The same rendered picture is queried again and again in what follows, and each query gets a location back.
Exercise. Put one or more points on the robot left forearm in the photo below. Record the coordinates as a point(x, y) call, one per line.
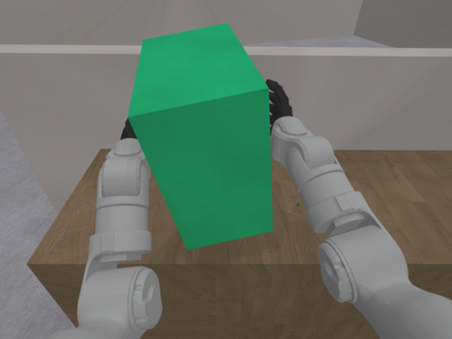
point(121, 229)

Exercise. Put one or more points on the robot left hand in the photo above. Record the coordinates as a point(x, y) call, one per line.
point(128, 131)

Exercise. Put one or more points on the carton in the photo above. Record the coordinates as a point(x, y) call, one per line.
point(200, 111)

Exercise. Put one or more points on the pedestal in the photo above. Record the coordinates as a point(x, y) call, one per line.
point(269, 285)

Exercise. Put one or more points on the robot right hand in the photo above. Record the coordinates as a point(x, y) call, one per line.
point(280, 107)

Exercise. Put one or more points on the left robot upper arm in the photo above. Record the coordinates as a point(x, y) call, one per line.
point(119, 303)

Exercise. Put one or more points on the right robot upper arm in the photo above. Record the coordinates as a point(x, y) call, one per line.
point(364, 267)

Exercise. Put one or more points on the robot right forearm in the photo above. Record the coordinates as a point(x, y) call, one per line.
point(333, 205)

